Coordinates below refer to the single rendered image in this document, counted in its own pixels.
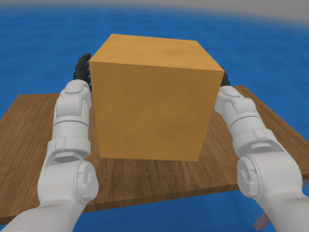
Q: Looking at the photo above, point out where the right robot hand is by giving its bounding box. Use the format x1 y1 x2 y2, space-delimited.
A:
219 65 230 87

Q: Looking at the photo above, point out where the table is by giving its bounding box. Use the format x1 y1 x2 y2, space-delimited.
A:
0 85 309 231

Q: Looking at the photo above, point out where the left robot forearm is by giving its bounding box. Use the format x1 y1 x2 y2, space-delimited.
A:
37 79 92 202

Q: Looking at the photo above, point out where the carton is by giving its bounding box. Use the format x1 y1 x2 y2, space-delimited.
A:
89 34 225 161

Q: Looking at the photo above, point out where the robot left upper arm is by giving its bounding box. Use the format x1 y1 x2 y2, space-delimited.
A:
0 159 99 232

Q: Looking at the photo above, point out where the right robot forearm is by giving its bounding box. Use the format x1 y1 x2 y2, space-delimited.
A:
214 85 303 188

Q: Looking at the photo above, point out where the robot right upper arm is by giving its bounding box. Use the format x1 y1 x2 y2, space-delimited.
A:
237 151 309 232

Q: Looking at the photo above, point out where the left robot hand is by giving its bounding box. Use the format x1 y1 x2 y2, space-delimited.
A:
73 53 92 91

